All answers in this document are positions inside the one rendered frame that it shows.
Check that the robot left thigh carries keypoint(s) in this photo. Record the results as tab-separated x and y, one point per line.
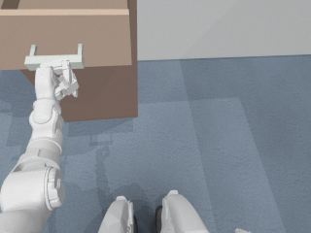
118	217

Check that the handle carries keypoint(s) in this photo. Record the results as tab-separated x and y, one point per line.
33	61

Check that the cabinet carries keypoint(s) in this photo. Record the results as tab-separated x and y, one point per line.
104	92

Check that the left robot upper arm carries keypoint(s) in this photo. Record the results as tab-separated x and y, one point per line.
28	199

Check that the right robot shin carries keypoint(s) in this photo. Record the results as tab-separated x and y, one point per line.
167	227

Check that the drawer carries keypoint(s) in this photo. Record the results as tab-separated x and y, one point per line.
57	27

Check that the left robot hand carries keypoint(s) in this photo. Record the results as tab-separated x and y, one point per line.
49	86

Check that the robot left forearm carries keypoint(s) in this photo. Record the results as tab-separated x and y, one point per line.
45	145

